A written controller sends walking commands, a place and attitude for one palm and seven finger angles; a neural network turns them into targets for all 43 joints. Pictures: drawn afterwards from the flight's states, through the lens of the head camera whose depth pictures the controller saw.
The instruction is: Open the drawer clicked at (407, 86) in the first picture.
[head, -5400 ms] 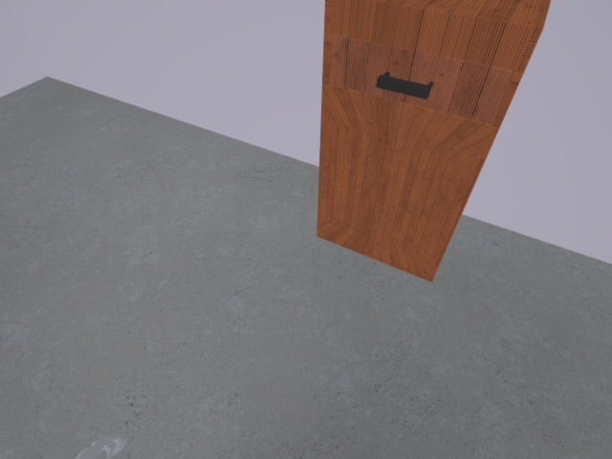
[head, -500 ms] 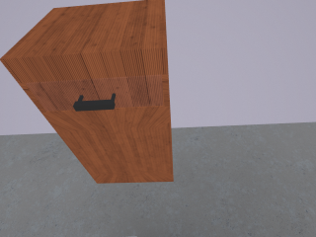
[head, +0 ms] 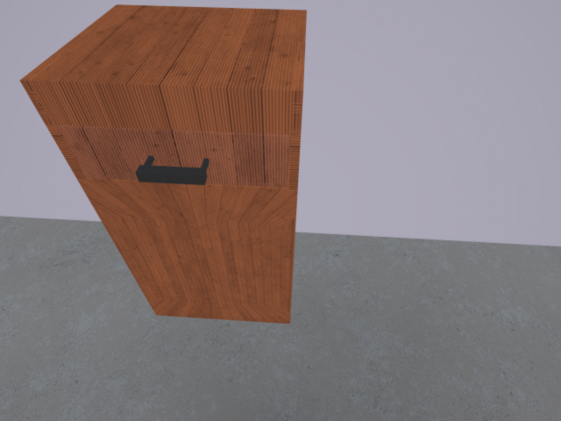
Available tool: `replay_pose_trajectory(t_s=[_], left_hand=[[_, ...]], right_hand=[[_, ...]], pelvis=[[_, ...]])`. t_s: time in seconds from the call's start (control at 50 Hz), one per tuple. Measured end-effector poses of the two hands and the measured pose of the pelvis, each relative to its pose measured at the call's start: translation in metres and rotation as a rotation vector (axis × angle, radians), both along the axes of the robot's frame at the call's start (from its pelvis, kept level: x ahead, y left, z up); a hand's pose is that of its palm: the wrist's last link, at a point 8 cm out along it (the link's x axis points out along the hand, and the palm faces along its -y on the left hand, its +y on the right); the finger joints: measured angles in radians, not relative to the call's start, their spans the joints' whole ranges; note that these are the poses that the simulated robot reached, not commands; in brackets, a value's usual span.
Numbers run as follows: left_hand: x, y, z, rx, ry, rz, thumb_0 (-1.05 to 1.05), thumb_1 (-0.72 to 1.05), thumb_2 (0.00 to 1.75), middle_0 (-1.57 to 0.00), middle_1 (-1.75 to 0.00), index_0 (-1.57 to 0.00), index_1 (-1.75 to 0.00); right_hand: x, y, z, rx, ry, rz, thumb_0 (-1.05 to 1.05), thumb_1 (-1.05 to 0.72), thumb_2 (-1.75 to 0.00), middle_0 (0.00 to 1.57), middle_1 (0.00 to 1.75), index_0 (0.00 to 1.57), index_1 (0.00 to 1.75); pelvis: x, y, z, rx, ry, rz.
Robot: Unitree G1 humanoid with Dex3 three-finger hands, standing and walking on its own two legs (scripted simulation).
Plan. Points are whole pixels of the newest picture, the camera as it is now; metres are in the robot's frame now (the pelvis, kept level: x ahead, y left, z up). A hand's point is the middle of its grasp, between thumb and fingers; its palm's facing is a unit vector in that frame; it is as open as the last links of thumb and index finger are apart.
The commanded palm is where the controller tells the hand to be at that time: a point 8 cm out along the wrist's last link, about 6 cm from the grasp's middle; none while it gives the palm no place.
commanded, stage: come to a stop and stand still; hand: left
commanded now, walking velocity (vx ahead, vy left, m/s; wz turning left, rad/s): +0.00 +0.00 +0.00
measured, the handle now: (175, 168) +0.58 +0.27 +0.01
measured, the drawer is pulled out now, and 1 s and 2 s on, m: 0.00 0.00 0.00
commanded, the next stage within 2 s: look again from close up in 0.28 s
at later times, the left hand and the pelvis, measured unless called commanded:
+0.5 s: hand out of the picture -0.01 +0.19 -0.18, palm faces +0.01 -0.98 -0.18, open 7.3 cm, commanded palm none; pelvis +0.00 +0.03 -0.01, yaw +0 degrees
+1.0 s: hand out of the picture -0.03 +0.22 -0.18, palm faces +0.05 -0.99 -0.16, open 7.4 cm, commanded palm none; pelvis -0.02 +0.06 -0.01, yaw +0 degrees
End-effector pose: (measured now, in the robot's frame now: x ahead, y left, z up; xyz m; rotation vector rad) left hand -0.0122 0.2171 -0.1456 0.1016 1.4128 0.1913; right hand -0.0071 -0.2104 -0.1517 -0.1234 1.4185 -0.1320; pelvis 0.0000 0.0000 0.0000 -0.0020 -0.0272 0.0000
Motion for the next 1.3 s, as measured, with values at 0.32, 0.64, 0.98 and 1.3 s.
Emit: replay_pose_trajectory(t_s=[0.32,0.64,0.98,1.3], left_hand=[[-0.017,-0.003,-0.001,-0.037,0.056,-0.004,0.01,0.91,0.90,-0.20,-0.30,-0.20,-0.30],[0.014,0.044,-0.006,0.016,-0.067,-0.046,0.02,0.92,0.90,-0.20,-0.30,-0.20,-0.30],[-0.024,0.053,-0.007,-0.024,-0.019,-0.031,0.01,0.91,0.90,-0.20,-0.30,-0.20,-0.30],[-0.041,0.027,-0.011,-0.040,0.053,0.043,0.01,0.91,0.90,-0.20,-0.30,-0.20,-0.30]], right_hand=[[-0.044,0.026,0.003,0.022,0.099,-0.037,0.00,-0.91,-0.89,0.19,0.30,0.20,0.30],[-0.007,0.053,-0.007,0.021,-0.065,-0.005,0.01,-0.92,-0.89,0.19,0.30,0.20,0.30],[-0.034,0.069,-0.001,0.010,-0.033,0.004,0.00,-0.91,-0.89,0.20,0.30,0.20,0.30],[-0.029,0.046,-0.011,0.016,0.050,-0.001,0.00,-0.91,-0.89,0.20,0.30,0.20,0.30]], pelvis=[[0.001,0.013,0.001,0.002,0.021,-0.009],[0.002,0.045,-0.008,-0.008,-0.008,0.003],[-0.017,0.064,-0.005,0.005,-0.020,-0.002],[0.013,0.046,-0.015,-0.003,0.001,0.014]])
